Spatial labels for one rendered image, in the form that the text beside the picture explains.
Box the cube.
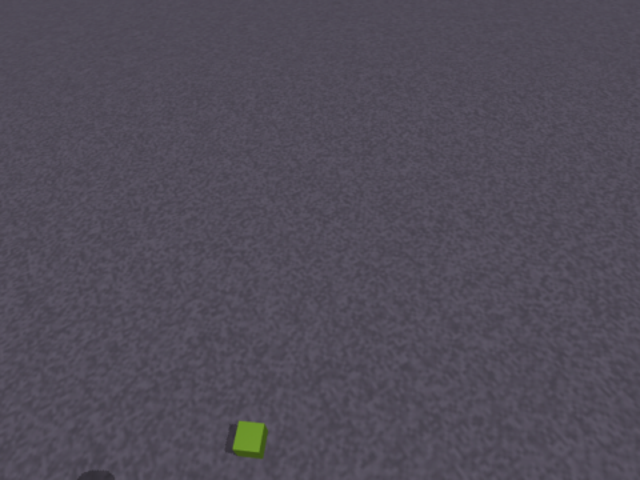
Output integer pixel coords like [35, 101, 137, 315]
[232, 421, 268, 459]

